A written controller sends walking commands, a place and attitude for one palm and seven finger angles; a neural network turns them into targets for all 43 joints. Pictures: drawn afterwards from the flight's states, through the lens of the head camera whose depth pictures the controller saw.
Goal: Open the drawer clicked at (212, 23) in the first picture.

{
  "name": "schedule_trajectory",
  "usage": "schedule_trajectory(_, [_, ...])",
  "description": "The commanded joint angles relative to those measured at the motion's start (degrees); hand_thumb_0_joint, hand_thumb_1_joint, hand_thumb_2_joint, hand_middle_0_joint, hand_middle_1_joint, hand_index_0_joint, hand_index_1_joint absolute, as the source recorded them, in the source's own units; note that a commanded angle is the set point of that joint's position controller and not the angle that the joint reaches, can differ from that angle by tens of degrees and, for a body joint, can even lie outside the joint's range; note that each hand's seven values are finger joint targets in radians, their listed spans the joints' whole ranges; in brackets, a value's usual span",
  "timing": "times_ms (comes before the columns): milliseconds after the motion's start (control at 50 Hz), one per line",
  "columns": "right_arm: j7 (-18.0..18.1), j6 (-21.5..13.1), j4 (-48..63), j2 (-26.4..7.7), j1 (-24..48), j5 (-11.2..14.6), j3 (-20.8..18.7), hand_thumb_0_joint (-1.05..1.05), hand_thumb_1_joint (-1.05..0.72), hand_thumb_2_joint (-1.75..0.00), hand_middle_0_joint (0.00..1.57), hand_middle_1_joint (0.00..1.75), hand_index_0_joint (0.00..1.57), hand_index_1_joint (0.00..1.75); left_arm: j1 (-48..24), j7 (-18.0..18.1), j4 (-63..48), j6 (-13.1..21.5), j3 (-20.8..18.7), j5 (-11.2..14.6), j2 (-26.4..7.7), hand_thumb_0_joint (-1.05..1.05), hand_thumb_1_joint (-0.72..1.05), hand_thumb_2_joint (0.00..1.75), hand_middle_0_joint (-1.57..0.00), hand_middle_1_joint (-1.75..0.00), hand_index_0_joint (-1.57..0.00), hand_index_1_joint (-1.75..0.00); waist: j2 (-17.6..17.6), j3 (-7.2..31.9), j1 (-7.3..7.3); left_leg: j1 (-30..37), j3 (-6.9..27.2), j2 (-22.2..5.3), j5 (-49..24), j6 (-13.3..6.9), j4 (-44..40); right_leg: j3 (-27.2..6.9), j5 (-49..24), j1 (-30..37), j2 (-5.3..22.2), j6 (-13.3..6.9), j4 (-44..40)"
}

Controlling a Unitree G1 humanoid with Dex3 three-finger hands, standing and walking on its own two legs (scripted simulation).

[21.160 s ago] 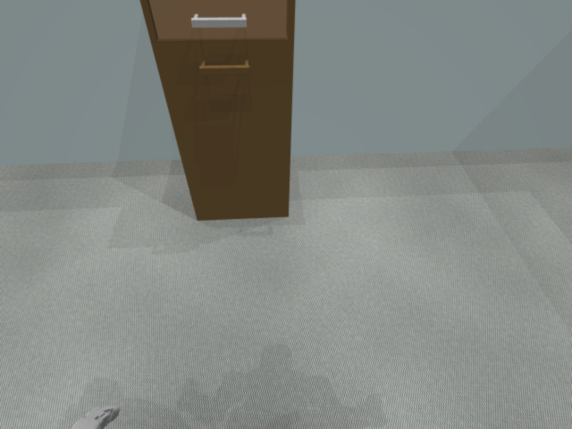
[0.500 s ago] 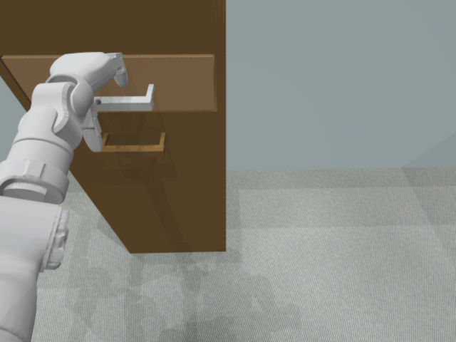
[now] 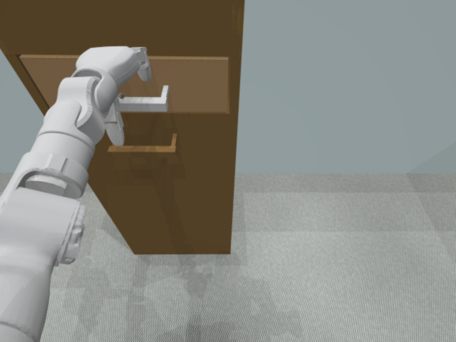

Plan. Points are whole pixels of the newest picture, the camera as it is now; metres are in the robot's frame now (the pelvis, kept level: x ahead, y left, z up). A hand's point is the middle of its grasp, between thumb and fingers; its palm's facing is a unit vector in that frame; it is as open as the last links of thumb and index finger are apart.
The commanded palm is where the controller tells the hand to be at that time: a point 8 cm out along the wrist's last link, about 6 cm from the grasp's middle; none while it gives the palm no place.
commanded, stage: re-aim the fingers above the handle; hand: left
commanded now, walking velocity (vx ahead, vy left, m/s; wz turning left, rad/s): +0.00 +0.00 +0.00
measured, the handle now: (129, 97) +0.55 +0.17 +0.13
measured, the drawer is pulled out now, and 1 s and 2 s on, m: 0.00 0.00 0.00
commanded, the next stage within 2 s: lower the fingers behind the handle in 1.90 s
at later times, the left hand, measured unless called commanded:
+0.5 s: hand (113, 96) +0.49 +0.18 +0.18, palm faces -0.10 -0.03 -0.99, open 13.8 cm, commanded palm +0.50 +0.18 +0.25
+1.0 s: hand (88, 93) +0.48 +0.21 +0.19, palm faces -0.04 -0.01 -1.00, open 13.5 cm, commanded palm +0.46 +0.20 +0.25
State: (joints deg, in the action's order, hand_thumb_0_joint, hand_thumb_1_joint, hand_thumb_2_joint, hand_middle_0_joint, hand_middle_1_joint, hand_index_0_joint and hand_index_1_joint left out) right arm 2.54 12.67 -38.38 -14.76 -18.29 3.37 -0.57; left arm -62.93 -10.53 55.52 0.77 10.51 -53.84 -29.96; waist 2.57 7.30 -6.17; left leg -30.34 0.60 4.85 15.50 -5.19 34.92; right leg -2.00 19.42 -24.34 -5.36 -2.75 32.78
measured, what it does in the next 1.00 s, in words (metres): stands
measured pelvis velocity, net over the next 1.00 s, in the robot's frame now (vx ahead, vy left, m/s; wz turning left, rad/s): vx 0.00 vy -0.02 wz -0.04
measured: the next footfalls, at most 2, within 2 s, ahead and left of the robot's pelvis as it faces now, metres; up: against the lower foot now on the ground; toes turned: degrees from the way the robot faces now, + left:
none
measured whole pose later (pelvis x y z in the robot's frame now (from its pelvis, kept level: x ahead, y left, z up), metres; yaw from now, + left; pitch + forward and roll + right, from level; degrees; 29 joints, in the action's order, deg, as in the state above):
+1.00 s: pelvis +0.00 -0.02 +0.00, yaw -2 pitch +10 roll +0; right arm 4.9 13.3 -35.8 -14.7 -19.7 4.3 1.0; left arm -57.6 -6.5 56.9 -4.8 4.2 -58.0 -36.5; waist 3.4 7.3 -6.0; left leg -27.3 -1.2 2.9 14.4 -3.7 32.1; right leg -4.1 17.6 -22.4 -7.0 -4.1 31.0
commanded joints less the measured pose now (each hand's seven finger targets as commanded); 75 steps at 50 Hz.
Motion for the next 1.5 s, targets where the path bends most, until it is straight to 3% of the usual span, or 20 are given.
schedule_trajectory(0, [1.06, -1.92, 6.4, -8.51, -3.14, -1.0, -2.92, 0.0, -0.9, -0.9, 0.2, 0.3, 0.2, 0.3, -33.56, 6.71, -18.35, 5.68, -10.97, -1.28, -20.17, 0.0, -0.5, 0.3, -0.3, -1.2, -0.3, -1.2, 2.59, 22.04, 1.33, 20.26, 3.28, -3.78, -22.94, 1.91, -0.4, 0.27, -15.07, -2.22, 1.46, -0.64, -2.34])
schedule_trajectory(80, [0.4, -2.57, 6.25, -8.32, -3.64, -1.46, -3.0, 0.0, -0.9, -0.9, 0.2, 0.3, 0.2, 0.3, -31.61, 13.77, -14.03, 2.99, -16.26, -2.83, -24.66, 0.0, -0.5, 0.3, -0.3, -1.2, -0.3, -1.2, 2.38, 23.09, 2.77, 19.02, 3.69, -4.7, -24.15, 2.99, -0.24, 1.51, -12.94, -3.4, 1.04, -0.82, -1.19])
schedule_trajectory(160, [-0.04, -2.21, 5.41, -9.1, -4.24, -1.32, -3.01, 0.0, -0.9, -0.9, 0.2, 0.3, 0.2, 0.3, -32.19, 15.81, -8.29, -3.81, -14.17, -4.82, -23.96, 0.0, -0.5, 0.3, -0.3, -1.2, -0.3, -1.2, -0.53, 25.57, 2.16, 17.07, 2.26, -4.67, -23.8, 2.66, -0.08, 1.25, -15.39, -0.33, 1.24, -0.18, -1.46])
schedule_trajectory(240, [0.28, -1.37, 5.11, -9.39, -4.3, -0.59, -3.12, 0.0, -0.9, -0.9, 0.2, 0.3, 0.2, 0.3, -31.86, 12.67, -5.15, -6.93, -8.84, -5.48, -19.29, 0.0, -0.5, 0.3, -0.3, -1.2, -0.3, -1.2, -1.82, 24.02, 0.33, 18.18, 1.75, -4.57, -22.74, 1.95, -0.06, 0.93, -15.96, -0.56, 1.42, 0.26, -2.76])
schedule_trajectory(280, [0.59, -1.41, 5.39, -9.24, -4.16, -0.12, -3.14, 0.0, -0.9, -0.9, 0.2, 0.3, 0.2, 0.3, -31.64, 9.81, -4.86, -7.47, -2.27, -4.13, -11.54, 0.0, -0.5, 0.3, -0.3, -1.2, -0.3, -1.2, -2.98, 19.91, -1.43, 18.51, 1.82, -4.33, -19.64, 1.45, -0.73, 1.07, -14.25, -2.48, 1.53, 0.56, -4.1])
schedule_trajectory(320, [0.95, -1.82, 5.58, -9.22, -4.14, 0.0, -3.29, 0.0, -0.9, -0.9, 0.2, 0.3, 0.2, 0.3, -31.85, 6.33, -7.0, -6.04, 1.05, -2.76, -7.45, 0.0, -0.5, 0.3, -0.3, -1.2, -0.3, -1.2, -2.46, 19.47, -2.18, 21.15, 2.32, -4.32, -19.78, 1.17, -1.02, 0.91, -13.71, -3.16, 1.76, 0.54, -5.18])
schedule_trajectory(420, [1.33, -3.31, 4.51, -9.0, -4.23, 0.04, -3.16, 0.0, -0.9, -0.9, 0.2, 0.3, 0.2, 0.3, -34.71, 1.37, -14.25, 0.83, 2.2, 0.94, -5.42, 0.0, -0.5, 0.3, -0.3, -1.2, -0.3, -1.2, 2.3, 17.92, -2.62, 25.38, 3.79, -4.35, -19.62, 0.97, -1.05, 0.84, -11.28, -7.25, 1.78, 0.27, -5.67])
schedule_trajectory(520, [1.09, -4.43, 4.11, -8.77, -5.33, -0.73, -3.21, 0.0, -0.9, -0.9, 0.2, 0.3, 0.2, 0.3, -37.61, 6.63, -18.02, 5.21, -7.29, 1.08, -15.11, 0.0, -0.5, 0.3, -0.3, -1.2, -0.3, -1.2, 4.34, 20.73, -0.47, 23.95, 4.32, -4.18, -22.73, 2.15, -0.33, 1.03, -12.19, -6.55, 1.08, -0.62, -3.73])
schedule_trajectory(620, [0.64, -4.0, 4.78, -8.96, -4.36, -1.34, -2.16, 0.0, -0.9, -0.9, 0.2, 0.3, 0.2, 0.3, -33.73, 14.73, -8.04, -1.31, -16.14, -2.8, -25.96, 0.0, -0.5, 0.3, -0.3, -1.2, -0.3, -1.2, -0.91, 24.63, 2.66, 13.7, 2.27, -3.83, -21.45, 2.27, -0.53, 0.33, -15.85, 2.37, 1.63, -0.51, -1.83])
schedule_trajectory(660, [0.48, -3.24, 5.16, -8.8, -3.84, -1.23, -2.01, 0.0, -0.9, -0.9, 0.2, 0.3, 0.2, 0.3, -33.05, 15.73, -5.77, -4.72, -14.25, -5.05, -24.7, 0.0, -0.5, 0.3, -0.3, -1.2, -0.3, -1.2, -1.14, 24.46, 2.55, 12.33, 1.49, -3.91, -21.66, 2.37, -0.35, 0.39, -17.43, 2.96, 1.73, -0.23, -1.58])
schedule_trajectory(740, [1.43, -1.81, 5.65, -9.15, -2.17, -0.86, -1.66, 0.0, -0.9, -0.9, 0.2, 0.3, 0.2, 0.3, -33.01, 16.42, -4.45, -8.15, -16.6, -7.23, -30.48, 0.0, -0.5, 0.3, -0.3, -1.2, -0.3, -1.2, -4.4, 26.07, 3.23, 8.5, -0.19, -3.64, -18.65, 1.77, -1.12, -1.37, -19.98, 9.38, 2.65, 0.64, -2.71])
schedule_trajectory(860, [3.09, -0.77, 8.02, -9.24, 0.37, 0.2, -1.17, 0.0, -0.9, -0.9, 0.2, 0.3, 0.2, 0.3, -21.71, 10.29, -1.03, -9.17, -14.83, -5.98, -28.91, 0.0, -0.5, 0.3, -0.3, -1.2, -0.3, -1.2, -7.28, 20.78, 4.15, 6.94, -1.4, -3.5, -14.26, 1.31, -3.7, -1.75, -20.66, 13.59, 3.75, 1.52, -4.63])
schedule_trajectory(940, [3.16, -1.24, 10.92, -9.03, 2.0, 0.86, -1.55, 0.0, -0.9, -0.9, 0.2, 0.3, 0.2, 0.3, -11.56, 3.31, -9.82, -4.38, -8.03, -4.04, -19.34, 0.0, -0.5, 0.3, -0.3, -1.2, -0.3, -1.2, -5.75, 16.69, 3.52, 12.13, -1.49, -3.57, -15.47, 0.38, -3.67, -2.09, -22.76, 11.73, 4.01, 1.58, -5.97])
schedule_trajectory(1020, [3.65, -2.7, 10.35, -8.33, 2.43, 1.26, -2.47, 0.0, -0.9, -0.9, 0.2, 0.3, 0.2, 0.3, -19.46, -1.26, -25.06, 2.84, 0.79, 1.57, -9.46, 0.0, -0.5, 0.3, -0.3, -1.2, -0.3, -1.2, -3.49, 12.45, -0.64, 17.87, -0.31, -3.29, -12.47, -0.42, -3.72, -3.15, -17.99, 5.87, 4.19, 1.46, -9.01])
schedule_trajectory(1100, [3.65, -5.47, 6.9, -8.1, 0.65, 0.98, -3.17, 0.0, -0.9, -0.9, 0.2, 0.3, 0.2, 0.3, -27.93, 0.13, -36.42, 9.42, -2.71, 6.23, -12.53, 0.0, -0.5, 0.3, -0.3, -1.2, -0.3, -1.2, 7.96, 17.19, -0.26, 27.84, 1.69, -2.89, -17.6, 0.04, -2.53, -1.61, -15.79, 0.43, 2.82, 0.31, -7.81])
schedule_trajectory(1140, [2.95, -6.5, 5.13, -8.41, -0.32, 0.73, -3.43, 0.0, -0.9, -0.9, 0.2, 0.3, 0.2, 0.3, -30.61, 2.92, -37.93, 10.46, -6.61, 7.44, -15.98, 0.0, -0.5, 0.3, -0.3, -1.2, -0.3, -1.2, 7.91, 19.22, 0.14, 29.05, 2.51, -3.09, -20.21, 0.71, -1.85, -0.74, -16.3, -0.38, 2.32, 0.06, -7.09])
schedule_trajectory(1240, [1.0, -5.97, 3.27, -8.79, 1.84, 0.84, -1.61, 0.0, -0.9, -0.9, 0.2, 0.3, 0.2, 0.3, -24.06, 11.9, -21.53, 3.4, -15.17, 5.42, -23.58, 0.0, -0.5, 0.3, -0.3, -1.2, -0.3, -1.2, -0.24, 17.2, 3.67, 16.21, 1.43, -2.74, -17.66, 1.83, -2.89, 0.0, -16.86, 5.05, 2.83, -0.34, -4.96])
schedule_trajectory(1340, [0.58, -2.9, 4.39, -9.83, 4.65, 0.47, -0.54, 0.0, -0.9, -0.9, 0.2, 0.3, 0.2, 0.3, -20.73, 11.43, -3.94, -9.39, -10.41, -2.5, -23.66, 0.0, -0.5, 0.3, -0.3, -1.2, -0.3, -1.2, -5.57, 17.69, 3.92, 9.02, -0.5, -2.73, -16.31, 2.36, -2.6, -1.39, -20.96, 10.08, 4.13, 0.75, -4.36])
schedule_trajectory(1400, [0.68, -1.54, 7.07, -10.0, 3.65, 0.82, -1.37, 0.0, -0.9, -0.9, 0.2, 0.3, 0.2, 0.3, -18.51, 4.93, -4.4, -10.8, -4.23, -3.85, -16.85, 0.0, -0.5, 0.3, -0.3, -1.2, -0.3, -1.2, -6.69, 20.08, 2.15, 12.37, -0.64, -2.7, -19.98, 1.42, -1.4, -1.08, -27.71, 11.23, 4.29, 1.19, -3.24])
schedule_trajectory(1480, [0.39, -1.82, 9.51, -9.0, 4.48, 0.25, -2.63, 0.0, -0.9, -0.9, 0.2, 0.3, 0.2, 0.3, -16.37, -4.59, -24.21, -3.2, 3.43, 1.55, -5.28, 0.0, -0.5, 0.3, -0.3, -1.2, -0.3, -1.2, -3.5, 22.81, 0.37, 23.38, 1.13, -2.59, -31.92, -0.13, 0.58, -1.74, -33.24, 7.07, 3.85, 1.97, -3.43])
